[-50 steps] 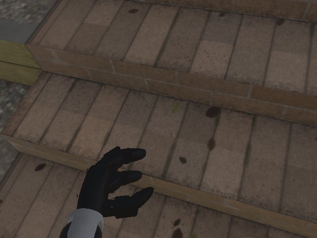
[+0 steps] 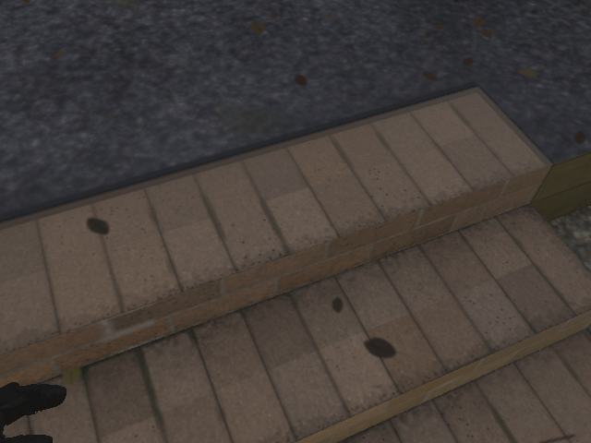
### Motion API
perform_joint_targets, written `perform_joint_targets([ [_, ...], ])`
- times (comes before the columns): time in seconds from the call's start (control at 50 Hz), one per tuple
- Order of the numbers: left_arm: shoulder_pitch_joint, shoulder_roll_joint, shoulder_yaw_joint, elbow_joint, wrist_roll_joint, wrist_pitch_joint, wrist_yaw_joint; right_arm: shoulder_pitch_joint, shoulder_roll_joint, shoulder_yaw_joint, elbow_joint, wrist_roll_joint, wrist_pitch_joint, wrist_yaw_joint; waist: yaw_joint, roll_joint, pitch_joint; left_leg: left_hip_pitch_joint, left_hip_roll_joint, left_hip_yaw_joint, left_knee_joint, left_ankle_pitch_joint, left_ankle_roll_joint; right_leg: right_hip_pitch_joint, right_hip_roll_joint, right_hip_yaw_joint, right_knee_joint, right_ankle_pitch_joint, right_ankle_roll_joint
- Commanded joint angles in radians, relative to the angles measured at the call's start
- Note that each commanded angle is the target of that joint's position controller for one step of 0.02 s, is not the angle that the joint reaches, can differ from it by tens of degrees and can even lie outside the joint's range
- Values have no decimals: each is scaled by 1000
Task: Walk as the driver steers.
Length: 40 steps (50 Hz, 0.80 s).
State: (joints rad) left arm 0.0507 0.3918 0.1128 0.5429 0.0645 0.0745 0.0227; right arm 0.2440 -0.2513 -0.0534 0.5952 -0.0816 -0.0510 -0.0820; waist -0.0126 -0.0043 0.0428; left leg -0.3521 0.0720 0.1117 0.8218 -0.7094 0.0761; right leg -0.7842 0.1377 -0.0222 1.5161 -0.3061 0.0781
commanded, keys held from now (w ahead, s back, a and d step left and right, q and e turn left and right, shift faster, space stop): q+shift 0.76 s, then shift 0.04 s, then e+shift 0.20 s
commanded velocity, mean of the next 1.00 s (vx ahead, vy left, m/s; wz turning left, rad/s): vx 0.01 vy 0.00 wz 0.53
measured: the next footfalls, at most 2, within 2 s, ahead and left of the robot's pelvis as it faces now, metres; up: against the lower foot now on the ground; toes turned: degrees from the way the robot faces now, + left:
right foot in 0.16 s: +0.17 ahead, -0.11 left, +0.01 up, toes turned +2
left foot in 0.74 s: +0.06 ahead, +0.17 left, +0.01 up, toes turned +33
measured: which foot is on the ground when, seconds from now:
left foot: down 0.00-0.16, up 0.18-0.72, down 0.74-1.00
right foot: up 0.00-0.14, down 0.16-0.74, up 0.76-1.00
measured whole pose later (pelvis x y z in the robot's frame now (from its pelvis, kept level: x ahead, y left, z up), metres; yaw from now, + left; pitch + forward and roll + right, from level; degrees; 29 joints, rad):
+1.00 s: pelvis +0.09 +0.06 +0.03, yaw +33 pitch +0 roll +0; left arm 0.18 0.20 0.02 0.60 0.01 0.05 0.02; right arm 0.18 -0.17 0.00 0.58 -0.04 0.01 -0.05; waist 0.00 0.00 0.02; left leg -0.29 -0.01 0.02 0.66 -0.36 0.03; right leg -0.51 -0.03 -0.09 0.97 -0.45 0.02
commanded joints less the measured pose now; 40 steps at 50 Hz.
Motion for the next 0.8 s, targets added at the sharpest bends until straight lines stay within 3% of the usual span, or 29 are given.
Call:
perform_joint_targets([
  [0.02,-101,-54,-66,-124,4,-19,-13,-26,-108,-25,-80,6,-17,2,-22,105,-76,303,185,-347,-223,735,58,-183,4,82,-233,-61,14],
  [0.04,-101,-55,-76,-140,7,-9,-15,-7,-113,-34,-85,28,3,-10,-42,162,-104,338,212,-367,-203,841,65,-163,-18,171,-279,-57,16],
  [0.08,-124,-43,-91,-174,3,5,-7,-16,-131,-40,-91,26,24,-19,-45,168,-126,346,223,-447,-173,866,75,-148,-68,125,-345,-47,21],
  [0.1,-103,-78,-114,-183,-24,7,-9,-35,-110,-24,-94,26,44,-9,-18,109,-145,279,162,-371,-217,909,62,-1,-93,-52,-552,-114,26],
  [0.12,-76,-144,-136,-170,-67,-10,-19,34,-104,-21,-73,26,51,-9,-35,129,-140,146,113,-347,-284,861,27,261,-128,-40,-818,-218,-8],
  [0.14,31,-139,-120,-123,-82,-20,-22,89,-136,-34,-23,29,59,-6,-11,90,-151,79,69,-318,-199,762,3,482,-117,-58,-948,12,-28],
  [0.16,149,-121,-97,-56,-72,-20,-21,104,-116,-25,4,54,65,11,37,39,-204,-52,3,-222,-42,535,-25,754,-84,-115,-973,128,-53],
  [0.18,191,-76,-84,-69,-27,-42,-1,18,-46,11,-61,99,63,30,131,-142,-327,-327,-103,-136,228,198,-138,994,-302,180,-881,445,-168],
  [0.2,203,-39,-65,-97,-24,-50,35,-27,-67,2,-67,96,66,22,182,-149,-410,-307,-115,-188,500,87,-161,885,-477,443,-959,474,-280],
  [0.22,137,-41,-74,-124,-16,-55,51,-64,-116,-19,-85,74,71,18,138,-71,-330,-315,-113,-211,609,191,-172,752,-445,396,-988,296,-287],
  [0.24,74,-58,-81,-136,-7,-66,56,-59,-118,-29,-84,62,82,21,87,-38,-242,-331,-98,-200,648,272,-177,643,-440,364,-1025,198,-266],
  [0.26,44,-80,-89,-132,-14,-77,62,-37,-120,-37,-85,44,98,23,43,-36,-164,-332,-76,-198,673,331,-177,555,-424,339,-1043,174,-257],
  [0.3,9,-126,-97,-121,-26,-88,57,58,-124,-55,-50,24,136,25,-32,-67,-94,-298,-70,-184,721,398,-179,434,-383,247,-1055,124,-261],
  [0.34,1,-150,-99,-108,-22,-99,50,86,-114,-62,-35,24,158,25,-60,-66,-81,-288,-74,-177,759,443,-178,385,-389,195,-1045,94,-283],
  [0.44,54,-125,-85,-82,-11,-110,49,-11,-101,-60,-73,24,169,36,-42,-61,-80,-386,-50,-190,826,471,-156,438,-483,196,-1021,-12,-318],
  [0.52,126,-85,-65,-76,1,-112,55,-132,-111,-64,-126,20,163,39,14,-68,-86,-469,-20,-182,820,423,-139,547,-566,179,-990,-17,-307],
  [0.58,157,-60,-51,-79,10,-111,53,-195,-110,-65,-160,19,158,45,44,-111,-81,-494,4,-181,762,376,-130,591,-610,143,-969,-2,-285],
  [0.64,163,-46,-43,-88,22,-106,50,-222,-98,-62,-182,26,155,57,49,-151,-85,-453,30,-169,591,352,-118,597,-628,71,-929,36,-245],
  [0.66,149,-40,-39,-91,23,-105,47,-225,-88,-59,-191,32,158,67,33,-149,-86,-402,46,-148,481,368,-109,574,-632,27,-888,76,-206],
  [0.68,130,-32,-40,-76,17,-82,35,-184,-58,-42,-181,67,151,79,11,-177,-115,-230,22,-42,200,171,-95,533,-551,-115,-912,79,-159],
  [0.7,175,-3,-26,-50,9,-54,35,-142,-61,-43,-175,100,128,94,9,-254,-128,-127,18,-35,-28,36,-69,554,-526,-123,-901,57,-147],
  [0.72,187,12,-14,-23,12,-27,35,-5,-74,-53,-117,96,102,99,-51,-171,-153,55,-17,18,-207,208,-61,510,-486,-186,-734,-1,-131],
  [0.74,158,-24,-25,-12,5,-9,28,154,-99,-67,-27,77,78,93,-133,34,-153,262,-56,1,-332,432,-51,354,-399,-248,-447,-185,-112],
  [0.76,-21,-60,-47,-159,-14,-7,8,183,-315,-121,-18,32,88,73,-154,550,-20,288,91,-545,-301,787,69,-136,-206,-204,-210,-375,-18],
  [0.78,-7,-81,-65,-173,-23,-32,2,110,-296,-113,-87,77,87,54,-124,432,-146,296,226,-785,-399,873,160,-126,-234,13,-114,-275,10],
  [0.8,5,-83,-68,-131,-38,-55,-7,7,-247,-87,-117,68,92,40,-79,304,-147,209,232,-676,-404,679,169,-59,-247,25,-104,-171,16],
])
